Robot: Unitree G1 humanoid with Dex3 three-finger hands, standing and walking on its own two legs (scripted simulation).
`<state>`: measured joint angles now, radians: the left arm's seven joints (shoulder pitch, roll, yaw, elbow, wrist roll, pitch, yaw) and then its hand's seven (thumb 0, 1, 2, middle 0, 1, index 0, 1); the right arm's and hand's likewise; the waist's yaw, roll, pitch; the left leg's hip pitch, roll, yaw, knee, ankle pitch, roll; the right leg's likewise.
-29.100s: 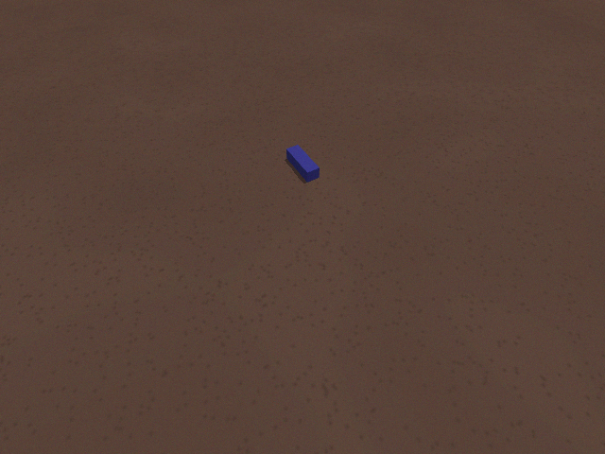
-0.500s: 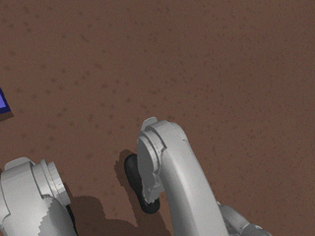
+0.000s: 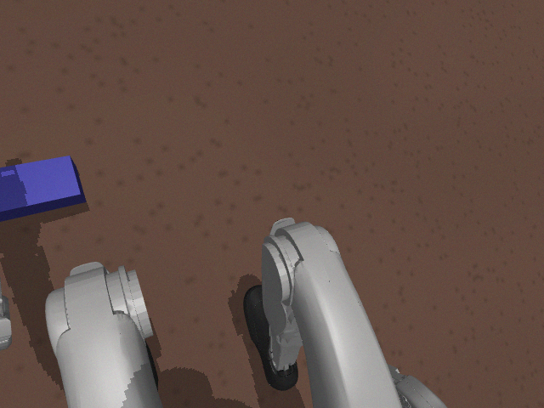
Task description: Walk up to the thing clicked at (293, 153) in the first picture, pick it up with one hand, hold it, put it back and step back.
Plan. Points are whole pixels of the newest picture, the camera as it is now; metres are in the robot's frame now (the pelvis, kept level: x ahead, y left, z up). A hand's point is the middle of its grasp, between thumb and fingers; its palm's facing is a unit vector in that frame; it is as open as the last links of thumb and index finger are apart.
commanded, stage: withdraw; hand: left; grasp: from above
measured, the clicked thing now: (6, 194) +0.45 +0.32 -0.28
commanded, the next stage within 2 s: home in 0.52 s
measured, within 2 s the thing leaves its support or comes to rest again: neither
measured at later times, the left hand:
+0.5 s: hand out of the picture +0.42 +0.32 -0.11, palm faces -0.50 -0.08 -0.86, open 13.9 cm
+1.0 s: hand out of the picture +0.40 +0.32 -0.04, palm faces -0.32 -0.35 -0.88, open 10.7 cm
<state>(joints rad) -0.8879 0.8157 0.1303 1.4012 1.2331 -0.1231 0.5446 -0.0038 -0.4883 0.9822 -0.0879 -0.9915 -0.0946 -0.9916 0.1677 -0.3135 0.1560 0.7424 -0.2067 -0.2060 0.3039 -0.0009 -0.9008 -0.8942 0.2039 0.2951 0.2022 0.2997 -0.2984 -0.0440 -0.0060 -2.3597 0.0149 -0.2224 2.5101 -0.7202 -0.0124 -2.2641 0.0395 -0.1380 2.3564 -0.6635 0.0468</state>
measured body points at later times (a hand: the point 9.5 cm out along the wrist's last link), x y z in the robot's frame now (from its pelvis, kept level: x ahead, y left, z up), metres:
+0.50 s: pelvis -0.02 -0.01 +0.04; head +0.20 +0.08 +0.42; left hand +0.44 +0.32 -0.06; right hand +0.08 -0.29 -0.06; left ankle +0.06 +0.13 -0.28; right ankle +0.11 -0.12 -0.28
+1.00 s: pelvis +0.00 +0.00 +0.09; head +0.20 +0.06 +0.48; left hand +0.41 +0.34 +0.01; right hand +0.10 -0.25 -0.04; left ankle +0.06 +0.13 -0.28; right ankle +0.11 -0.12 -0.28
